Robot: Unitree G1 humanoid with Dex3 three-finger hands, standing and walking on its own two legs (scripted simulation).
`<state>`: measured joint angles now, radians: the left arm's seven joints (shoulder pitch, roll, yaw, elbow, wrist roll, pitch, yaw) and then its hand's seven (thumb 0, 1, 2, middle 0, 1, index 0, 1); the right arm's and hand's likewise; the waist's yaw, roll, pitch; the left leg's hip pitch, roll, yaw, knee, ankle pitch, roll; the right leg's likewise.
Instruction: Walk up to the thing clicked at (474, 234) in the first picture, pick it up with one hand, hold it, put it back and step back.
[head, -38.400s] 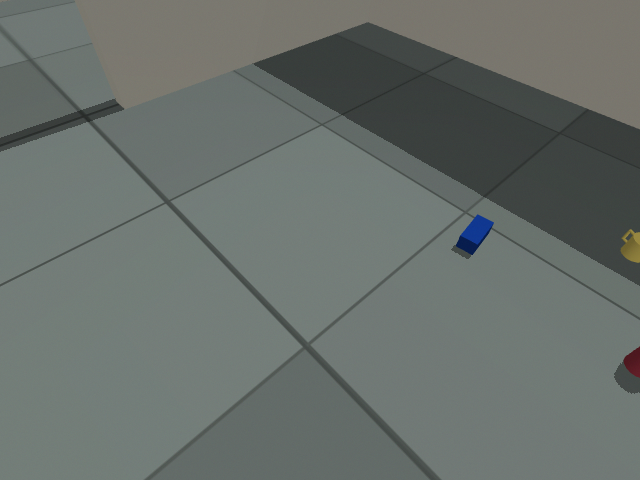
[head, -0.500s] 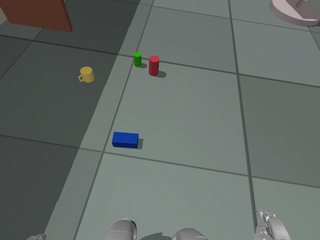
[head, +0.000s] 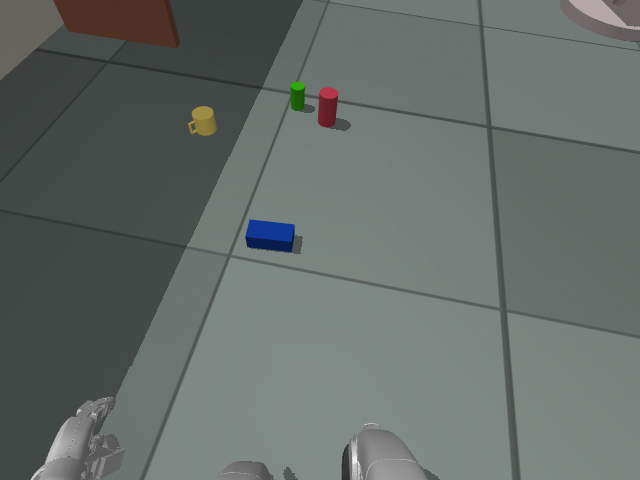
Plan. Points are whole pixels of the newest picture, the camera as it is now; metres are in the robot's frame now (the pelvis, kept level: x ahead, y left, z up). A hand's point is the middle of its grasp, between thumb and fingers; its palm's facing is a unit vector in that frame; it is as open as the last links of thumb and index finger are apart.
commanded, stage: step back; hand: left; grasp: from above
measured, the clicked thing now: (270, 235) +0.92 +0.17 -0.72
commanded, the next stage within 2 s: stand in 1.48 s
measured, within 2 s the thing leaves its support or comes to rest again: neither
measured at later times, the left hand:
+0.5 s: hand out of the picture -0.11 +0.23 -0.13, palm faces -0.01 -0.90 -0.43, open 7.4 cm
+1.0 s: hand out of the picture -0.14 +0.21 -0.12, palm faces +0.07 -0.91 -0.40, open 7.4 cm
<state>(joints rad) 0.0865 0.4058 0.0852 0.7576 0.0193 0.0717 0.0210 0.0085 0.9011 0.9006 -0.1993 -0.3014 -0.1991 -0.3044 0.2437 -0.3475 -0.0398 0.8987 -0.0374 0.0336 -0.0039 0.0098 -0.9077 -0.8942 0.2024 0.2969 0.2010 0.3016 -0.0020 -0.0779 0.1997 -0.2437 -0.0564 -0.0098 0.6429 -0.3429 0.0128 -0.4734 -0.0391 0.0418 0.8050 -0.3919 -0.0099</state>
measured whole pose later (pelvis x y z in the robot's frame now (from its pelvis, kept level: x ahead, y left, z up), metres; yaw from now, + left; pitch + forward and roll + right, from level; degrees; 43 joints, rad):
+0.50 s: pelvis -0.16 -0.04 +0.01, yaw -2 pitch -2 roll +1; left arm 0.26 0.36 0.06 0.91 0.04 0.02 0.00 0.01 0.90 0.90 -0.20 -0.30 -0.20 -0.30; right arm 0.17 -0.41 -0.05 0.88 -0.02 0.05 -0.01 0.01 -0.91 -0.89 0.20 0.30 0.20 0.30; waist 0.04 0.03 0.08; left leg -0.45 -0.07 -0.13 1.02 -0.45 0.00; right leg -0.28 -0.01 0.03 0.64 -0.33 -0.02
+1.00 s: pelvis -0.17 -0.07 +0.01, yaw +1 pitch -3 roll +0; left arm 0.27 0.36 0.07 0.97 0.04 -0.05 -0.01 0.01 0.90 0.90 -0.20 -0.30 -0.20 -0.30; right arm 0.24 -0.39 -0.06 0.97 -0.03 0.02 0.02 0.01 -0.91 -0.89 0.20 0.30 0.20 0.30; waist 0.03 0.04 0.04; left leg -0.38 -0.03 -0.10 0.93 -0.46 0.02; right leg -0.23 0.01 -0.07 0.56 -0.28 -0.06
